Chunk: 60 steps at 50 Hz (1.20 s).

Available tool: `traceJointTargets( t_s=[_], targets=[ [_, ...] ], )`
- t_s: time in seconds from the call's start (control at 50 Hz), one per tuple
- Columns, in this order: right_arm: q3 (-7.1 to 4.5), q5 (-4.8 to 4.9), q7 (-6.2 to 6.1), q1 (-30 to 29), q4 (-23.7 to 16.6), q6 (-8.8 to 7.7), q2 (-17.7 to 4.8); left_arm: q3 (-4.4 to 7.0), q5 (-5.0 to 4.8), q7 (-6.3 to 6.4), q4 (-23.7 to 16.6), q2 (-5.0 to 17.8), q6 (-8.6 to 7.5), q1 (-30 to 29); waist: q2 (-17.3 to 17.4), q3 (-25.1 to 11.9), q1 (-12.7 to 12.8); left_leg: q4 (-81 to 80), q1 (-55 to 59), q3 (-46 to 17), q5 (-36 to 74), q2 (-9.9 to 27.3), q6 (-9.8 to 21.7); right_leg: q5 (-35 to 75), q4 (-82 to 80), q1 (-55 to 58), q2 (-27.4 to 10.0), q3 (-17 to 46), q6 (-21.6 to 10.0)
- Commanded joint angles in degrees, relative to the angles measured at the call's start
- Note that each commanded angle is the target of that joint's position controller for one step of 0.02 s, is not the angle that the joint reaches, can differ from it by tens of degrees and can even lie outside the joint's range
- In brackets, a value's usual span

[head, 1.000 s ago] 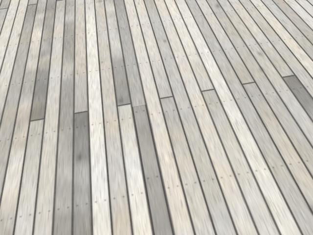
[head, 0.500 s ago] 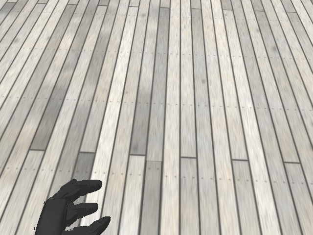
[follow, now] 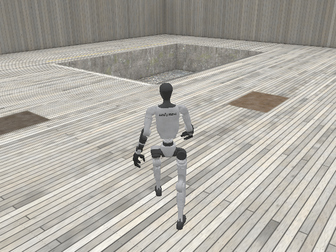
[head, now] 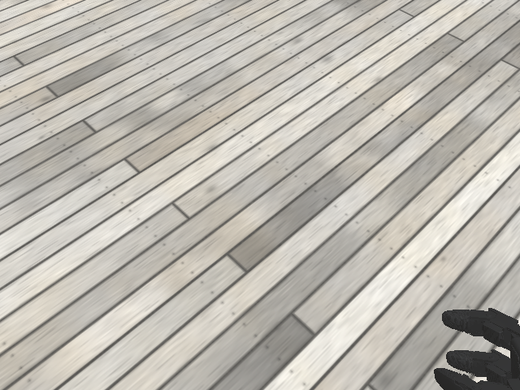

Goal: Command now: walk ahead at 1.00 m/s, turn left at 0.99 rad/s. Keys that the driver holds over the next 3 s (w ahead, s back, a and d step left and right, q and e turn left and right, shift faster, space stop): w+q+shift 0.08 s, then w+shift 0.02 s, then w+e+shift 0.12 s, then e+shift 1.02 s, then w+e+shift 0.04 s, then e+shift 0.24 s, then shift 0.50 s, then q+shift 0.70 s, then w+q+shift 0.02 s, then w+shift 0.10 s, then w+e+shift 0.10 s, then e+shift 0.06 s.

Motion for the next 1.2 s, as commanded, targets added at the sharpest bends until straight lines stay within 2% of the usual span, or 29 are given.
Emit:
traceJointTargets(
  t_s=[0.02, 0.06, 0.08, 0.1, 0.12, 0.14, 0.16, 0.22, 0.3, 0.36, 0.4, 0.44, 0.48, 0.5, 0.52, 0.54, 0.56, 0.6, 0.66, 0.72, 0.84, 0.96, 0.98, 1.0, 1.02, 1.04, 1.06, 1.1, 1.2],
  targets=[
    [-2.78, 0.67, 0.43, 1.83, -3.49, -0.9, -6.58, 2.94, 0.09, 1.02, -4.35, 14.67, 0.35, -4.39, -10.37, -0.57, -9.78, -3.19, 19.65, 8.18, -4.79, -8.64, 3.29, 91.3, 12.05, -9.21, -13.43, 1.14, -5.28],
    [-7.06, 0.82, -0.6, 29.29, 3.91, 0.31, -13.82, 3.04, -0.49, 1.17, -7.61, 14.78, 0.4, -10.72, -9.21, -12.19, -23.9, -10.19, 56.32, 1.46, -1.75, -8.6, 8.75, 87.6, 44.34, -26.79, -12.0, 2.36, -5.19],
    [-6.67, 1.11, -1.87, 31.48, 7.1, 0.86, -14.64, 0.4, 1.03, 0.59, -8.85, 5.04, -1.11, -10.12, 6.85, -9.98, -18.94, -9.26, 68.35, -12.49, -3.08, -1.75, 10.93, 6.9, 68.34, -46.29, -1.34, 4.93, -3.74],
    [-6.07, -1.08, -1.88, 25.98, 3.01, -0.62, -16.72, -1.79, -1.63, -0.13, -14.17, 1.7, -3.93, -3.79, 17.92, -24.44, -10.84, -23.21, 80.57, -49.5, -25.71, 11.0, 24.41, -6.74, 82.83, -62.64, 4.23, 18.15, -3.92],
    [-5.52, -1.76, -2.35, 27.46, 3.25, -1.29, -10.9, -0.84, -3.28, -0.49, -13.74, 8.22, -5.61, -10.55, 6.15, -23.77, -16.0, -33.11, 76.36, -53.42, -35.93, 12.32, 20.07, 2.61, 77.94, -64.95, -0.13, 22.88, -6.03],
    [-4.9, -2.09, -2.4, 26.13, 4.69, -2.2, -9.22, -0.94, -4.88, -0.38, -13.81, 7.72, -5.6, -12.59, -0.31, -13.82, -13.49, -35.46, 65.75, -48.19, -34.2, 11.99, 17.63, 5.93, 73.12, -64.53, -2.15, 21.06, -6.66],
    [-4.2, -2.14, -2.13, 20.47, 4.2, -3.09, -7.83, -1.23, -3.9, 0.12, -12.7, 6.51, -5.01, -12.89, -8.16, -8.06, -9.73, -35.59, 53.46, -42.24, -27.89, 10.61, 15.52, 8.81, 68.77, -60.24, -5.15, 20.84, -6.31],
    [-2.09, -3.18, -2.14, 13.22, 5.27, -4.21, -2.4, -0.84, -3.19, -0.47, -9.25, 5.16, -0.58, -7.49, -2.65, -1.63, -3.63, -37.09, 32.25, -24.94, -18.12, 5.84, 12.44, 12.4, 62.91, -51.06, -10.46, 20.53, -4.81],
    [-1.85, -3.41, -3.52, 12.74, 8.38, -5.64, -3.47, -1.8, -0.99, -0.6, -11.51, 1.81, 0.18, -15.27, -0.79, 5.23, -4.81, -37.21, 21.12, -2.62, 18.0, -0.58, 6.1, 26.3, 43.93, -47.64, -7.23, 15.82, -1.97],
    [-1.81, -3.11, -5.23, 18.36, 10.69, -6.04, -5.01, -2.43, -0.75, -3.08, -11.63, -0.96, -1.56, -21.59, -2.76, 1.62, -10.39, -36.42, 27.2, 2.08, 17.31, -1.59, 1.43, 49.09, 25.89, -40.88, -2.26, 10.5, -2.76],
    [-2.06, -2.68, -6.17, 18.91, 11.69, -4.91, -6.58, -1.89, -1.45, -4.71, -12.8, 0.27, -1.72, -23.33, 0.12, 0.72, -10.78, -33.23, 36.08, 2.32, 18.86, 0.26, -0.3, 51.3, 19.5, -42.9, -0.91, 10.19, -3.46],
    [-2.68, -2.69, -7.26, 17.11, 10.9, -2.9, -8.15, -0.15, -1.05, -6.21, -12.66, 4.01, -1.47, -19.18, 2.56, -3.39, -8.28, -24.22, 43.92, 3.03, 29.81, 1.79, -2.45, 45.32, 18.2, -40.88, 2.54, 8.1, -4.63],
    [-3.22, -3.18, -8.0, 12.7, 8.62, -0.99, -8.85, 2.45, -1.07, -6.06, -9.5, 8.76, -0.17, -3.28, 4.93, -10.57, -0.2, -6.24, 42.4, 2.78, 41.34, 3.01, -3.7, 35.12, 22.47, -26.83, 5.8, 7.91, -6.78],
    [-2.91, -2.72, -7.58, 9.38, 7.5, -0.85, -7.72, 3.29, -1.21, -5.03, -8.21, 10.46, 0.51, 4.91, 1.31, -12.02, 5.33, 12.0, 34.92, 3.06, 31.16, 0.09, -5.24, 38.06, 18.43, -16.98, 3.28, 12.62, -8.87],
    [-0.9, -4.74, -5.67, 18.48, 6.53, -1.3, 1.74, 3.03, -0.41, -3.9, -9.38, 13.39, 0.31, 0.08, -21.83, -12.36, -4.79, 35.96, 15.94, 1.14, -36.36, -10.43, -8.57, 65.47, 23.52, -5.1, -6.33, 27.93, -16.12],
    [0.09, -2.73, -4.18, 28.31, 5.79, -2.07, -0.34, 2.84, 2.22, -3.48, -13.97, 15.12, -0.12, -5.51, -20.08, -26.78, -7.81, 49.7, 6.25, -11.54, -38.24, -14.64, -9.92, 52.55, 13.79, 5.72, -18.7, 60.12, -28.71],
    [-1.0, -2.14, -3.58, 22.25, 5.86, -2.21, -7.28, 3.39, 1.42, -3.21, -17.2, 12.51, 0.99, -8.98, -7.9, -28.02, -3.6, 47.06, 6.58, -14.96, -31.16, -10.89, -7.38, 29.08, 7.46, 1.79, -16.87, 60.95, -26.62],
    [-1.16, -2.81, -4.66, 11.61, 2.68, -0.9, -6.99, 1.92, -1.08, -2.37, -18.22, 8.32, 2.39, -13.86, 4.74, -12.75, -6.32, 35.92, 5.41, -13.78, -24.27, -7.78, -6.17, 10.65, 2.73, -17.88, -12.0, 54.27, -21.91],
    [-1.34, -3.41, -5.59, 12.4, 3.37, 0.73, -5.77, 2.02, -0.67, -1.54, -19.13, 7.31, 3.35, -18.19, -0.3, -6.83, -9.59, 19.98, 12.74, -13.43, -22.26, -5.92, -7.24, 19.63, 1.82, -31.85, -4.02, 43.52, -18.24],
    [-0.83, -3.85, -6.46, 10.28, 3.85, 0.46, -3.27, 2.87, -1.13, -0.21, -17.84, 9.18, 4.5, -15.14, -1.75, -10.61, -8.16, 9.87, 14.57, -12.52, -19.94, -7.53, -10.15, 38.75, 6.21, -31.2, -2.78, 39.93, -17.87],
    [-1.65, -2.5, -6.49, 3.94, 3.9, 0.6, -4.24, 3.57, -2.24, 1.76, -19.08, 9.83, 7.86, -17.16, -8.98, -9.72, -5.71, -2.91, 15.99, -14.49, -11.01, -9.03, -10.8, 13.75, 6.14, -30.82, 0.64, 43.18, -13.07],
    [-3.47, -1.75, -5.1, 4.98, 5.6, -2.03, -6.52, 4.03, -2.07, 1.27, -20.37, 8.8, 8.41, -18.44, -12.71, -8.76, -6.26, -24.28, 28.25, -14.97, -8.01, -8.57, -8.19, 16.64, 12.19, -28.0, 1.82, 49.82, -10.93],
    [-3.97, -1.86, -5.11, 6.19, 6.22, -2.1, -7.56, 3.51, -2.46, 1.01, -20.32, 7.08, 8.46, -17.45, -8.96, -9.81, -6.48, -30.54, 35.21, -16.34, -2.42, -3.85, -6.12, 6.28, 17.59, -31.1, 4.76, 47.14, -8.96],
    [-4.45, -2.81, -5.52, 5.14, 5.05, -1.34, -10.35, 2.51, -1.94, 0.7, -19.46, 3.58, 8.57, -12.05, 1.32, -13.32, -3.6, -29.38, 44.1, -26.14, 1.25, 8.78, -0.57, -8.44, 30.12, -37.67, 9.78, 38.63, -6.45],
    [-4.69, -4.96, -5.46, 5.01, 4.86, -0.41, -11.67, 3.29, -2.45, 0.11, -21.65, 6.77, 8.06, -12.75, 14.33, -11.33, -2.7, -31.61, 41.41, -37.02, 3.31, 16.13, 7.08, -11.14, 41.65, -46.91, 12.77, 29.48, -3.83],
    [-4.39, -4.7, -5.67, 3.91, 3.82, -0.3, -8.57, 4.64, -2.05, -0.23, -20.56, 12.23, 7.6, -13.34, 10.95, -9.37, -3.86, -32.0, 39.61, -36.31, -0.62, 16.53, 8.53, -6.04, 49.43, -49.55, 7.81, 27.93, -1.43],
    [-3.72, -3.94, -6.17, 1.84, 3.08, 0.09, -6.17, 5.08, -2.38, -0.29, -19.28, 13.24, 7.91, -13.27, 7.48, -7.42, -4.05, -31.28, 38.11, -29.42, -5.59, 12.83, 6.58, -1.44, 52.53, -50.33, 6.0, 26.48, -0.63],
    [-3.11, -2.91, -7.24, 0.33, 2.26, 1.14, -5.32, 4.43, -2.0, 0.1, -17.73, 10.81, 9.05, -11.04, 4.64, -5.09, -4.45, -30.99, 36.11, -21.51, -6.58, 8.88, 4.58, 3.84, 60.7, -52.12, 4.35, 23.11, 0.8],
    [-3.1, -4.08, -8.07, 5.06, 3.48, 2.4, -6.27, 2.86, -2.7, 0.23, -20.33, 7.32, 8.75, -16.05, 6.61, -5.19, -8.57, -32.63, 41.74, -11.93, -0.55, 8.93, 6.99, 7.82, 56.62, -55.75, -2.0, 15.82, 3.47]
  ],
)
Next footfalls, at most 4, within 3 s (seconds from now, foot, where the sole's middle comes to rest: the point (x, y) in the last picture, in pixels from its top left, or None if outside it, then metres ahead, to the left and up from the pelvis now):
0.06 left None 0.27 0.07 -0.74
0.50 right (310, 304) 0.68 -0.04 -0.74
0.98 left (253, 263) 0.79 0.13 -0.74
1.50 right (310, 344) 0.57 -0.04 -0.74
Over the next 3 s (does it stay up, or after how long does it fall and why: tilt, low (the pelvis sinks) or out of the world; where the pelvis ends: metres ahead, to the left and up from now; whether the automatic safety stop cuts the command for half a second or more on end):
stays up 0.72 0.01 0.02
